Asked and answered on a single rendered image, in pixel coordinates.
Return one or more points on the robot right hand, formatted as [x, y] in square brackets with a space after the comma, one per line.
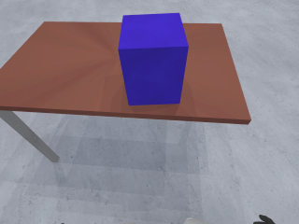
[266, 220]

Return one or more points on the table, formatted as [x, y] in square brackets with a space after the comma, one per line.
[74, 68]

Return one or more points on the carton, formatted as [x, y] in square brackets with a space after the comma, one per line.
[153, 50]

